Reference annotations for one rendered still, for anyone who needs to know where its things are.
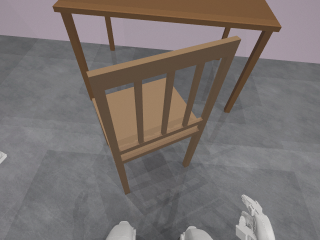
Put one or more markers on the robot right shin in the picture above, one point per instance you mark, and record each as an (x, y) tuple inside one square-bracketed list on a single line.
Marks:
[(191, 227)]

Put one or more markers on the robot right thigh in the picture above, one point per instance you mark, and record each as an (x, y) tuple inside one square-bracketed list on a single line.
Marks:
[(195, 234)]

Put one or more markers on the table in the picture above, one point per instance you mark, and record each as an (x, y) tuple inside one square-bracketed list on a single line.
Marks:
[(238, 14)]

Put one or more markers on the chair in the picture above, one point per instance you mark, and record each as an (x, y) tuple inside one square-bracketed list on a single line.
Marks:
[(147, 117)]

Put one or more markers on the robot right hand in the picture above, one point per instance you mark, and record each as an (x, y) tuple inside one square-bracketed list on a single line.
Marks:
[(259, 226)]

